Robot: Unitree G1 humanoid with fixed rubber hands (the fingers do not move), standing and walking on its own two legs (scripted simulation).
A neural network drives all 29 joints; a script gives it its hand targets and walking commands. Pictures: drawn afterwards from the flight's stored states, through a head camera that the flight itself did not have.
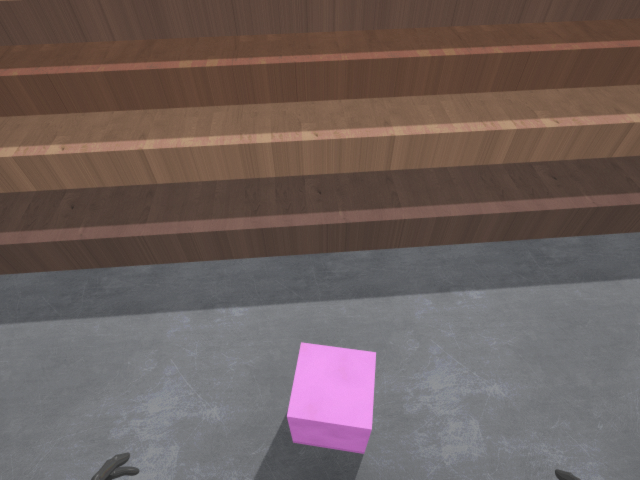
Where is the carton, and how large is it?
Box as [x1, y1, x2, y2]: [287, 342, 375, 453]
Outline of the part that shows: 301,342 287,413 288,423 293,442 363,453 371,430 375,352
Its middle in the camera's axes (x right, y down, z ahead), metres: +0.04 +0.45 +1.11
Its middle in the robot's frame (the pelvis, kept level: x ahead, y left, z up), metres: +0.44 +0.00 -0.66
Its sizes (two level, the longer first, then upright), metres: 0.210 0.200 0.250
